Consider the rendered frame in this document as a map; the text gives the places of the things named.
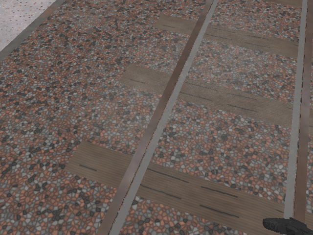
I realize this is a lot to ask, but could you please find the right robot hand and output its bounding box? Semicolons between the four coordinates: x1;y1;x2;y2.
262;217;313;235

